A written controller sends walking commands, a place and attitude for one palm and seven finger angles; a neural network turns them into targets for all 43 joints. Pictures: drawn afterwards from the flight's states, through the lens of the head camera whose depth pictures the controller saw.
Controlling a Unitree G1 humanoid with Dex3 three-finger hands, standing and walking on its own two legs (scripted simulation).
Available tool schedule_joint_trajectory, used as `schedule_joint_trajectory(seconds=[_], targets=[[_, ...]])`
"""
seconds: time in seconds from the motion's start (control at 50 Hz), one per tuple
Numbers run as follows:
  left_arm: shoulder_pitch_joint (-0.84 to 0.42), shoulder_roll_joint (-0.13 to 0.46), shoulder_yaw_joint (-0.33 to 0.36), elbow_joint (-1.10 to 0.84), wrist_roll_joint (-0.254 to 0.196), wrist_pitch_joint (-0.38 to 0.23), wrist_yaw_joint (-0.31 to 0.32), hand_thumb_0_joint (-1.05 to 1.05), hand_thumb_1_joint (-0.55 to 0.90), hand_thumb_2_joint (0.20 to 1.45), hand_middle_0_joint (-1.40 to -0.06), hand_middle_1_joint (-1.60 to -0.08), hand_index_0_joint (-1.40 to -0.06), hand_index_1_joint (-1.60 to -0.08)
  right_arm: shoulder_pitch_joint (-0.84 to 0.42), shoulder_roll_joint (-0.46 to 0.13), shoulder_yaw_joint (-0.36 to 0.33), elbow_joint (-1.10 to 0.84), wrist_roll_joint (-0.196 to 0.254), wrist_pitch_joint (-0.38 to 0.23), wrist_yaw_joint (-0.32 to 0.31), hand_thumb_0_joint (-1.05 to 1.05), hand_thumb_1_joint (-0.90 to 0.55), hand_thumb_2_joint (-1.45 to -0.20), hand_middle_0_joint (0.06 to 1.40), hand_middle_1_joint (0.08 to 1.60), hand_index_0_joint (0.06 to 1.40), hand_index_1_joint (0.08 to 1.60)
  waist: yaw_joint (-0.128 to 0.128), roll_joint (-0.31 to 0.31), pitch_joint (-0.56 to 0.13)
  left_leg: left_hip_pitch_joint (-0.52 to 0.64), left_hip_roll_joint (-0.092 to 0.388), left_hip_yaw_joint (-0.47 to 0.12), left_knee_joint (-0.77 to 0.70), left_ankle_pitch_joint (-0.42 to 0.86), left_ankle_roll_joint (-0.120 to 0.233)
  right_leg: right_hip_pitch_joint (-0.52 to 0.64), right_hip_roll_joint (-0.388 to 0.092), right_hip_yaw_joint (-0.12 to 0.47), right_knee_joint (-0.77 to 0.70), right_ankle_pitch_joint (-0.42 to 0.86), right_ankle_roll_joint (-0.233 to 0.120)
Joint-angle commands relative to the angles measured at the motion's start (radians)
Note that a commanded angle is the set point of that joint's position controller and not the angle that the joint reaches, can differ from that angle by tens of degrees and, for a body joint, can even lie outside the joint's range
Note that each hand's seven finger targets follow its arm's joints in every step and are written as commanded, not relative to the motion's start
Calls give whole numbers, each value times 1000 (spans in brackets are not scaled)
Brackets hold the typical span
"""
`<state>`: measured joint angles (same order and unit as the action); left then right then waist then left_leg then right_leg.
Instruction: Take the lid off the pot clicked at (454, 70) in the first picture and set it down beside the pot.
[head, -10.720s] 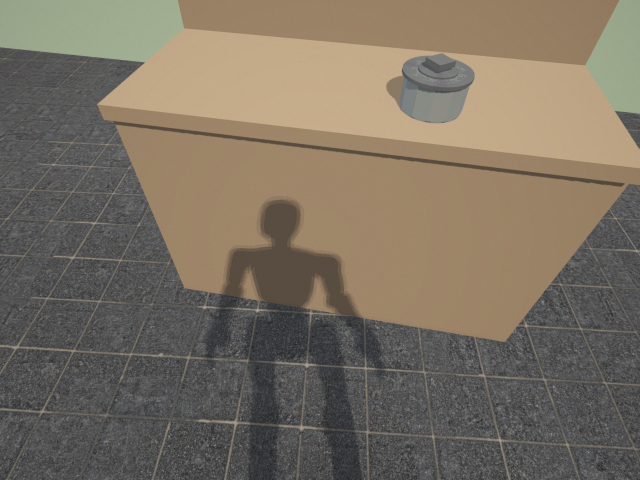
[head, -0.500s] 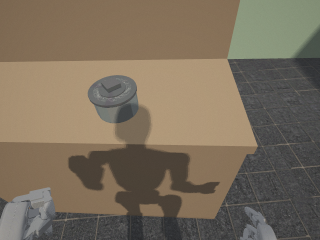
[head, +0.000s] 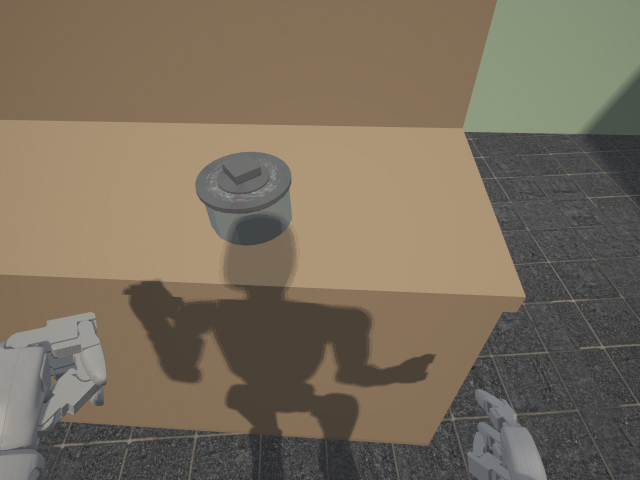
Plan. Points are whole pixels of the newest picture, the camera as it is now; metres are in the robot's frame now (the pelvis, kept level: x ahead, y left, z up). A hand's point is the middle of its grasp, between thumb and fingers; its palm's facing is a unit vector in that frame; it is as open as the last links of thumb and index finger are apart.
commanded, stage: raise the hand higher, near the body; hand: left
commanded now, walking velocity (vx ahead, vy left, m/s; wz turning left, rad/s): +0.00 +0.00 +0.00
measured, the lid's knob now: (241, 168) +0.53 +0.21 +0.11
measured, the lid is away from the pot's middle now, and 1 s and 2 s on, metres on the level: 0.00 0.00 0.00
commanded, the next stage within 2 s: reach forward and open the fingers in 0.08 s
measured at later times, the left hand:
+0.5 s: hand (58, 370) +0.16 +0.28 +0.14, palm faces +0.12 -0.10 -0.99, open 3.0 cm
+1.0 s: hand (98, 324) +0.21 +0.26 +0.14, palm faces -0.16 -0.04 -0.99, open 8.1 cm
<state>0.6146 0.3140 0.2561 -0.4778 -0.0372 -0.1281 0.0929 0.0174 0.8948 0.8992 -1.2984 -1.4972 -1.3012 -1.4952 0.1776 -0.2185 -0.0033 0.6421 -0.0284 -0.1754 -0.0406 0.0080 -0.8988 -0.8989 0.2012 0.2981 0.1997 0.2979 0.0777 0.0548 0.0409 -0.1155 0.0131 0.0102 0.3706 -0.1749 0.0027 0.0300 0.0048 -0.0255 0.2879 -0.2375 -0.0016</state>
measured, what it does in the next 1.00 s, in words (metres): stands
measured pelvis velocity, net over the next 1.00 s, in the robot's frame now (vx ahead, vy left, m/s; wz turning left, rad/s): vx -0.05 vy -0.01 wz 0.04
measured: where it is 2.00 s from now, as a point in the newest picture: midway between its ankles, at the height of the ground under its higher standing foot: outside the picture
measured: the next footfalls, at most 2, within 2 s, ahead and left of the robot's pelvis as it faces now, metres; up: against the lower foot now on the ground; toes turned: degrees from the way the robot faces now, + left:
none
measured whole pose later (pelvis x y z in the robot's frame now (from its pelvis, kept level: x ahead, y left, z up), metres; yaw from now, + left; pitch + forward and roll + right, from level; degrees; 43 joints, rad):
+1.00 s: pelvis -0.05 -0.01 +0.00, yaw +2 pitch -5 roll -1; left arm -0.08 0.71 0.00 -0.15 0.74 0.12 -0.38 0.00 -0.16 1.56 -0.96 -0.35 -0.97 -0.34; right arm 0.07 -0.30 0.04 0.64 0.03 0.01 -0.04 0.01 -0.90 -0.90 0.20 0.30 0.20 0.30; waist 0.09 0.13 0.04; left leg -0.21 0.02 -0.04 0.39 -0.10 -0.01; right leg -0.09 0.02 -0.07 0.39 -0.23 -0.02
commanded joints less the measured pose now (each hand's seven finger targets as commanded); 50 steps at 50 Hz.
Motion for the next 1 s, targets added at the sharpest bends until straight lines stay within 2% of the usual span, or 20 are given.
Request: schedule_joint_trajectory(seconds=[0.0, 0.06, 0.16, 0.18, 0.22, 0.26, 0.3, 0.36, 0.38, 0.44, 0.52, 0.56, 0.62, 0.66, 0.76, 0.8, 0.86, 0.88, 0.96, 0.98], targets=[[-34, 139, 129, -175, -12, -62, 11, 0, 900, 900, -1300, -1500, -1300, -1500, -111, -110, -44, -152, 8, -48, -5, 0, -900, -900, 200, 300, 200, 300, -7, -15, -29, 117, -13, 20, -49, 161, 10, -159, 45, -25, -63, 154, 1], [-111, 172, 138, -266, -7, -80, 19, 0, 900, 900, -1300, -1500, -1300, -1500, -112, -115, -38, -151, 5, -67, -2, 0, -900, -900, 200, 300, 200, 300, -11, 48, -69, 143, -15, 20, -40, 157, 8, -157, 46, -16, -72, 147, 0], [-97, 185, 172, -237, -10, -90, 30, 0, 900, 900, -1300, -1500, -1300, -1500, -117, -115, -40, -135, 4, -84, -3, 0, -900, -900, 200, 300, 200, 300, -5, 3, -46, 126, -10, 12, -54, 115, 2, -161, 52, -22, -80, 100, -3], [-132, 343, 59, -205, 404, 20, 48, 0, 867, 921, -1290, -1465, -1290, -1465, -139, -162, 4, -147, -20, -23, 20, 0, -900, -900, 200, 300, 200, 300, -1, 119, -8, -18, -36, 7, -37, 111, 6, -216, 53, -36, 53, 56, -9], [-204, 240, 33, -255, 402, 91, 62, 0, 800, 963, -1271, -1394, -1271, -1394, -154, -132, -10, -185, -1, 18, 41, 0, -900, -900, 200, 300, 200, 300, -11, 126, 28, -71, -26, -6, -49, 47, 6, -232, 49, -65, 79, 12, -25], [-143, 358, 78, -250, 564, 169, 81, 0, 734, 1005, -1254, -1323, -1254, -1323, -173, -146, -17, -211, 9, 59, 44, 0, -900, -900, 200, 300, 200, 300, 32, 125, -50, -84, -27, -5, -41, -29, 5, -192, 64, -31, 96, -32, -27], [-194, 424, 78, -313, 655, 230, 71, 0, 668, 1047, -1238, -1252, -1238, -1252, -192, -151, -14, -227, 7, 104, 43, 0, -900, -900, 200, 300, 200, 300, 41, 91, -182, -63, -38, 12, 14, 58, 12, -172, 57, -13, 118, -13, -30], [-338, 485, 60, -185, 753, 307, 23, 0, 570, 1110, -1212, -1145, -1212, -1145, -229, -157, -9, -211, 31, 131, 37, 0, -900, -900, 200, 300, 200, 300, 16, -8, -179, -57, -40, 1, 32, 43, 11, -215, 60, -1, 87, -46, -21], [-378, 454, 15, -111, 772, 323, -5, 0, 537, 1131, -1203, -1110, -1203, -1110, -234, -154, -6, -194, 40, 135, 28, 0, -900, -900, 200, 300, 200, 300, 7, -48, -162, -54, -37, 8, 30, 36, 14, -228, 53, -1, 73, -58, -15], [-451, 464, -35, 28, 773, 350, -98, 0, 436, 1194, -1174, -1003, -1174, -1003, -248, -167, -3, -168, 58, 135, 5, 0, -900, -900, 200, 300, 200, 300, 5, -97, -99, -40, -46, 12, 15, 30, 24, -243, 42, -2, 32, -43, 0], [-673, 484, -107, -80, 760, 332, -197, 0, 302, 1278, -1134, -861, -1134, -861, -299, -160, 7, -178, 59, 89, -16, 0, -900, -900, 200, 300, 200, 300, 6, 1, -154, 27, -62, -4, -2, 61, 34, -222, 45, -5, 27, -5, 5], [-722, 553, -65, -87, 775, 331, -232, 0, 234, 1320, -1112, -790, -1112, -790, -321, -156, 17, -181, 56, 67, -20, 0, -900, -900, 200, 300, 200, 300, 19, 55, -170, 44, -63, -12, -5, 83, 33, -214, 55, 1, 21, 9, -2], [-715, 659, 34, 76, 801, 322, -287, 0, 134, 1383, -1077, -684, -1077, -684, -295, -165, 21, -140, 42, 89, -27, 0, -900, -900, 200, 300, 200, 300, 33, -5, -116, 3, -64, -4, -10, 110, 31, -194, 48, -3, 18, 44, -1], [-732, 690, 59, 162, 817, 332, -329, 0, 68, 1425, -1053, -613, -1053, -613, -306, -166, 23, -144, 49, 113, -17, 0, -900, -900, 200, 300, 200, 300, 37, 7, -106, -14, -65, 7, -9, 112, 25, -193, 49, 6, 8, 49, -2], [-822, 498, -153, 53, 762, 313, -410, 0, -92, 1530, -991, -436, -991, -436, -332, -149, 20, -202, 67, 117, 4, 0, -900, -900, 200, 300, 200, 300, 3, 61, -183, 49, -77, 11, -2, 123, 32, -191, 55, -1, 4, 85, 5], [-852, 549, -132, 55, 754, 290, -425, 0, -155, 1572, -965, -365, -965, -365, -305, -157, 14, -185, 59, 111, -5, 0, -900, -900, 200, 300, 200, 300, 0, 31, -209, 69, -82, 13, -1, 135, 44, -184, 53, -3, 3, 96, 11], [-947, 731, 10, 153, 811, 283, -428, 0, -246, 1619, -925, -258, -925, -258, -301, -181, 15, -169, 52, 116, -12, 0, -900, -900, 200, 300, 200, 300, 12, 11, -184, 40, -77, 5, -4, 103, 38, -206, 55, 2, -14, 37, 5], [-1026, 747, 11, 180, 832, 271, -433, 0, -276, 1625, -912, -223, -912, -223, -303, -175, 22, -162, 49, 120, -12, 0, -900, -900, 200, 300, 200, 300, 15, -22, -194, 28, -80, 4, -4, 111, 41, -192, 43, 0, -5, 37, 3], [-1007, 602, -73, 143, 775, 245, -432, 0, -391, 1645, -856, -81, -856, -81, -301, -158, 12, -194, 65, 120, 6, 0, -900, -900, 200, 300, 200, 300, 13, 50, -234, 70, -82, 0, -3, 148, 39, -180, 56, -4, -2, 86, -6], [-1001, 573, -99, 158, 758, 241, -438, 0, -388, 1631, -853, -81, -853, -81, -292, -160, 12, -182, 64, 117, 9, 0, -900, -900, 200, 300, 200, 300, 8, 23, -242, 72, -83, 6, -3, 166, 40, -172, 48, -11, 8, 109, -4]])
